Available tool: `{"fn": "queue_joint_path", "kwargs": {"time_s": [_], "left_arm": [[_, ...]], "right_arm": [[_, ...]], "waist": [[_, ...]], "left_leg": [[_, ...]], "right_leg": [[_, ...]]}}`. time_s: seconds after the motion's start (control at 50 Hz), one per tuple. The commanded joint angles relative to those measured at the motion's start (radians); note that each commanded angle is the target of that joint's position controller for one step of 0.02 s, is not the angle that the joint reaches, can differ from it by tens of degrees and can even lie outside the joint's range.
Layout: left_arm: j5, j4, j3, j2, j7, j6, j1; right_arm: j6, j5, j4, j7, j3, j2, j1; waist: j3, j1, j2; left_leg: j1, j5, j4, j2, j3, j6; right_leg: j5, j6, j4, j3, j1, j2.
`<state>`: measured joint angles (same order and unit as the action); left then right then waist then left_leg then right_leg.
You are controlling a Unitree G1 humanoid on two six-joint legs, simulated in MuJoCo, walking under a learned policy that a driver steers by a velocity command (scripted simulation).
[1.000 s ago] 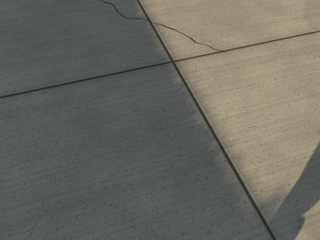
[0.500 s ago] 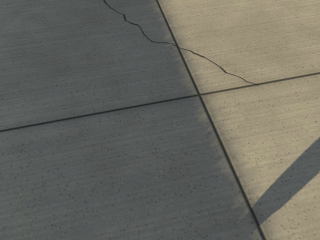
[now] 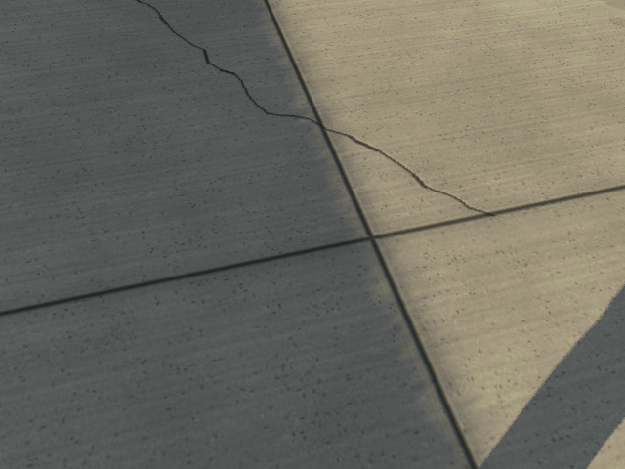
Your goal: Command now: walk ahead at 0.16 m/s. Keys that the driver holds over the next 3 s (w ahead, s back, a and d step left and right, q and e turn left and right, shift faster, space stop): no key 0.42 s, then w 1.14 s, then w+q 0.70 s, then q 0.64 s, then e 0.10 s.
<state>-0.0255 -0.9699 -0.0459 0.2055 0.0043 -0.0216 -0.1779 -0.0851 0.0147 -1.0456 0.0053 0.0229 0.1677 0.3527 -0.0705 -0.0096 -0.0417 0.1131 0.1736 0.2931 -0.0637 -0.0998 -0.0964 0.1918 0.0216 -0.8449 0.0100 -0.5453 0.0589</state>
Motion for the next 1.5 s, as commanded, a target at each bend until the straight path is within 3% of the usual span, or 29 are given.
{"fn": "queue_joint_path", "kwargs": {"time_s": [0.02, 0.12, 0.16, 0.18, 0.22, 0.3, 0.42, 0.5, 0.56, 0.6, 0.64, 0.74, 0.78, 0.8, 0.82, 0.84, 0.88, 0.9, 0.96, 1.1, 1.22, 1.28, 1.32, 1.34, 1.36, 1.38, 1.4, 1.44, 1.5], "left_arm": [[0.007, 0.006, 0.007, 0.019, 0.011, 0.005, -0.065], [0.008, -0.025, 0.013, 0.022, 0.032, -0.008, -0.088], [-0.001, -0.055, 0.003, 0.09, 0.041, -0.031, -0.172], [0.004, -0.055, 0.005, 0.115, 0.04, -0.033, -0.16], [0.013, -0.052, 0.023, 0.039, 0.03, -0.016, -0.103], [0.023, -0.069, 0.021, 0.036, 0.038, -0.004, -0.087], [0.021, -0.107, 0.021, 0.027, 0.038, 0.0, -0.11], [0.018, -0.117, 0.0, 0.057, 0.028, 0.014, -0.132], [0.02, -0.075, 0.003, 0.028, 0.01, 0.001, -0.069], [0.004, -0.022, 0.01, -0.003, -0.004, -0.022, 0.017], [-0.004, 0.008, -0.004, 0.038, -0.011, -0.04, 0.047], [0.019, 0.046, -0.017, 0.026, -0.031, -0.05, 0.025], [0.02, -0.027, -0.033, 0.022, -0.029, -0.048, -0.193], [0.01, -0.077, -0.058, 0.079, -0.018, -0.05, -0.356], [-0.009, -0.085, -0.086, 0.205, -0.003, -0.053, -0.499], [0.002, -0.095, -0.074, 0.194, -0.005, -0.04, -0.463], [0.011, -0.029, -0.05, 0.135, -0.008, -0.039, -0.215], [0.012, -0.021, -0.037, 0.108, -0.009, -0.045, -0.168], [0.009, -0.041, -0.014, 0.066, 0.0, -0.068, -0.195], [0.012, -0.069, -0.002, 0.073, 0.003, -0.081, -0.304], [0.008, -0.092, -0.003, 0.082, 0.012, -0.085, -0.359], [0.001, -0.093, -0.009, 0.104, 0.018, -0.083, -0.327], [-0.002, -0.092, -0.015, 0.126, 0.018, -0.076, -0.299], [0.006, -0.082, -0.011, 0.117, 0.015, -0.074, -0.291], [0.04, -0.045, 0.009, 0.035, 0.002, -0.074, -0.345], [0.042, -0.049, -0.005, 0.056, -0.003, -0.074, -0.377], [0.025, -0.027, -0.018, 0.1, 0.0, -0.069, -0.284], [0.014, -0.006, -0.013, 0.066, -0.008, -0.073, -0.194], [-0.015, -0.014, -0.01, 0.029, -0.024, -0.036, -0.226]], "right_arm": [[-0.003, 0.002, 0.03, 0.01, 0.01, 0.117, 0.023], [0.02, 0.001, 0.009, 0.024, 0.001, 0.099, 0.013], [0.021, 0.001, 0.01, 0.029, -0.002, 0.09, 0.046], [0.028, -0.008, -0.017, 0.029, -0.009, 0.038, 0.174], [0.059, -0.006, -0.053, 0.042, -0.006, 0.053, 0.16], [0.07, -0.002, -0.051, 0.033, -0.007, 0.054, 0.064], [0.07, -0.005, -0.078, 0.045, -0.015, 0.043, 0.048], [0.071, 0.006, -0.083, 0.036, -0.008, 0.052, 0.081], [0.054, -0.001, -0.081, 0.032, -0.003, 0.07, 0.149], [0.041, -0.002, -0.102, 0.036, 0.022, 0.141, 0.201], [0.027, 0.011, -0.104, 0.033, 0.029, 0.139, 0.21], [0.011, 0.011, -0.088, 0.021, 0.036, 0.144, 0.15], [0.006, -0.002, -0.071, 0.013, 0.034, 0.148, 0.082], [0.0, 0.0, -0.067, 0.008, 0.028, 0.139, 0.084], [-0.003, -0.012, -0.018, 0.0, 0.01, 0.076, 0.094], [-0.001, 0.005, 0.004, -0.006, 0.022, 0.091, 0.06], [0.004, 0.011, 0.037, -0.019, 0.021, 0.078, -0.017], [0.005, 0.007, 0.036, -0.022, 0.023, 0.062, -0.004], [0.032, 0.021, 0.025, -0.028, 0.027, 0.057, 0.043], [0.046, 0.012, 0.146, -0.039, 0.032, 0.07, -0.271], [0.037, 0.005, 0.212, -0.04, 0.027, 0.067, -0.418], [0.025, 0.005, 0.214, -0.032, 0.037, 0.087, -0.371], [0.012, 0.008, 0.146, -0.016, 0.059, 0.12, -0.149], [0.003, 0.025, 0.094, -0.005, 0.077, 0.162, 0.022], [0.0, 0.051, 0.079, 0.003, 0.103, 0.266, 0.163], [0.015, 0.027, 0.077, -0.011, 0.107, 0.276, 0.129], [0.02, 0.004, 0.096, -0.016, 0.097, 0.241, 0.0], [0.007, 0.002, 0.107, -0.019, 0.062, 0.126, -0.11], [-0.016, 0.0, 0.065, -0.008, 0.044, 0.089, -0.059]], "waist": [[0.085, 0.02, 0.144], [0.06, 0.027, 0.122], [0.109, 0.029, 0.016], [0.135, -0.044, -0.084], [0.091, -0.024, -0.097], [0.031, -0.005, -0.009], [0.03, 0.008, 0.044], [-0.046, 0.004, 0.059], [-0.143, -0.037, 0.106], [-0.18, -0.058, 0.216], [-0.176, -0.06, 0.172], [-0.127, -0.004, 0.141], [-0.052, 0.106, 0.103], [0.029, 0.175, 0.025], [0.128, 0.212, -0.209], [0.138, 0.163, -0.185], [-0.023, 0.06, 0.022], [-0.043, 0.02, 0.031], [-0.024, -0.022, -0.006], [-0.074, 0.026, -0.003], [-0.073, 0.057, -0.022], [-0.037, 0.019, -0.031], [0.086, -0.075, -0.03], [0.182, -0.139, -0.005], [0.329, -0.142, 0.165], [0.395, -0.104, 0.237], [0.241, -0.057, 0.128], [0.066, -0.009, 0.054], [0.039, 0.043, 0.085]], "left_leg": [[0.011, -0.785, -0.011, 0.243, 0.07, -0.081], [-0.017, -0.634, 0.089, 0.27, 0.126, -0.075], [0.064, -0.329, 0.173, 0.205, 0.119, -0.003], [0.113, 0.041, 0.179, 0.133, 0.087, 0.02], [0.058, 0.201, 0.126, 0.092, 0.082, 0.038], [0.003, -0.003, 0.035, 0.143, 0.126, 0.036], [0.005, -0.012, 0.009, 0.157, 0.127, 0.044], [0.07, 0.385, 0.034, 0.131, 0.13, -0.016], [0.023, 0.505, -0.034, 0.202, 0.258, -0.079], [-0.101, 0.45, -0.158, 0.362, 0.433, -0.144], [-0.189, 0.194, -0.14, 0.424, 0.447, -0.172], [-0.121, -0.048, -0.086, 0.34, 0.262, -0.102], [0.11, -0.285, 0.101, 0.244, 0.128, -0.045], [0.225, -0.343, 0.332, 0.184, 0.054, -0.01], [0.416, -0.038, 0.732, 0.056, -0.036, 0.052], [0.489, 0.326, 0.948, 0.011, 0.096, 0.028], [0.528, 0.175, 0.982, 0.13, 0.146, -0.006], [0.489, 0.129, 0.918, 0.154, 0.139, -0.007], [0.418, 0.068, 0.83, 0.163, 0.11, 0.02], [0.589, -0.103, 0.537, 0.167, 0.055, 0.075], [0.526, -0.153, 0.316, 0.12, 0.015, 0.042], [0.417, -0.061, 0.259, 0.076, -0.005, -0.007], [0.159, -0.03, 0.193, 0.01, -0.032, -0.048], [-0.093, -0.037, 0.17, 0.072, 0.033, -0.079], [-0.39, 0.124, 0.131, 0.365, 0.429, -0.172], [-0.441, 0.146, -0.026, 0.489, 0.806, -0.248], [-0.305, 0.209, -0.04, 0.445, 0.667, -0.214], [-0.045, 0.107, -0.114, 0.358, 0.436, -0.149], [0.073, -0.072, -0.15, 0.285, 0.287, -0.113]], "right_leg": [[-0.057, -0.002, 0.111, 0.043, 0.152, -0.024], [-0.032, 0.031, 0.351, 0.036, 0.274, -0.036], [-0.49, 0.047, 0.462, -0.089, 0.495, 0.091], [-0.772, 0.126, 0.409, -0.176, 0.548, 0.203], [-0.566, 0.169, 0.46, -0.224, 0.426, 0.204], [-0.296, 0.067, 0.483, -0.106, 0.369, 0.06], [-0.299, 0.063, 0.489, -0.102, 0.421, 0.055], [0.316, 0.104, 0.492, -0.102, 0.306, 0.004], [0.381, 0.11, 0.418, -0.097, 0.098, -0.023], [0.198, 0.075, 0.222, 0.061, -0.057, -0.081], [0.222, 0.069, 0.125, 0.054, -0.147, -0.035], [0.125, 0.062, 0.178, 0.086, 0.02, -0.044], [0.035, 0.08, 0.283, 0.146, 0.442, -0.136], [0.074, 0.108, 0.322, 0.066, 0.653, -0.091], [0.344, 0.197, 0.543, -0.408, 0.779, 0.209], [0.367, 0.253, 0.704, -0.71, 0.694, 0.32], [0.365, 0.225, 0.687, -0.493, 0.472, 0.281], [0.281, 0.193, 0.706, -0.396, 0.407, 0.234], [0.031, 0.168, 0.72, -0.222, 0.369, 0.159], [-0.171, 0.191, 0.765, -0.106, 0.477, 0.134], [-0.4, 0.183, 0.718, -0.052, 0.6, 0.15], [-0.685, 0.16, 0.603, -0.024, 0.665, 0.166], [-0.888, 0.13, 0.332, 0.011, 0.655, 0.137], [-0.725, 0.113, 0.109, 0.033, 0.508, 0.1], [-0.269, 0.071, -0.264, 0.09, 0.198, -0.012], [0.308, 0.068, -0.503, -0.008, 0.003, -0.145], [0.224, 0.083, -0.536, -0.07, -0.075, -0.064], [0.105, 0.084, -0.412, -0.06, -0.039, 0.01], [0.072, 0.056, -0.311, -0.042, 0.054, 0.037]]}}
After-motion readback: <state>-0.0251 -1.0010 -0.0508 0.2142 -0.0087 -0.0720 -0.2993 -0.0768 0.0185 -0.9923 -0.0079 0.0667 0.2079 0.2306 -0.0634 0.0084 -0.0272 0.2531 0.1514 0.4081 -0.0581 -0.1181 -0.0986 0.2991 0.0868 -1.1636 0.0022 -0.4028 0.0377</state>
